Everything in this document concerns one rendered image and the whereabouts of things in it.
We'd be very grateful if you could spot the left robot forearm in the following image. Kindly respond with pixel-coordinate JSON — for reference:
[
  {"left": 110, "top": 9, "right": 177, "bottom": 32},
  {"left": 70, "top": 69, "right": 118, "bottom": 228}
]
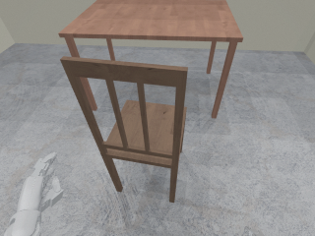
[{"left": 4, "top": 209, "right": 42, "bottom": 236}]

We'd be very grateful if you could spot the table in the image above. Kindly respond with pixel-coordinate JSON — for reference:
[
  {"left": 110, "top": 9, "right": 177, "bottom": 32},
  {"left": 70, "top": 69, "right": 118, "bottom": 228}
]
[{"left": 58, "top": 0, "right": 243, "bottom": 119}]

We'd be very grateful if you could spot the robot right hand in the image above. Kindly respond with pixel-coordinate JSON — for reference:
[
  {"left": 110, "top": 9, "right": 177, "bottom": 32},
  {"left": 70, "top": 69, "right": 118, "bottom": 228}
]
[{"left": 244, "top": 226, "right": 265, "bottom": 236}]

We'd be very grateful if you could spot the chair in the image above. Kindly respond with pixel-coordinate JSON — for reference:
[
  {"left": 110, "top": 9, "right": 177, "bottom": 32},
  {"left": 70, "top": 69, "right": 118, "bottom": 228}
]
[{"left": 60, "top": 56, "right": 188, "bottom": 203}]

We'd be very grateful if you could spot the robot left hand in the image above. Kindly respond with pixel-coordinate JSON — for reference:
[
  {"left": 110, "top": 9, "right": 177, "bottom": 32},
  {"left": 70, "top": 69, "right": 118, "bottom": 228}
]
[{"left": 17, "top": 151, "right": 64, "bottom": 212}]

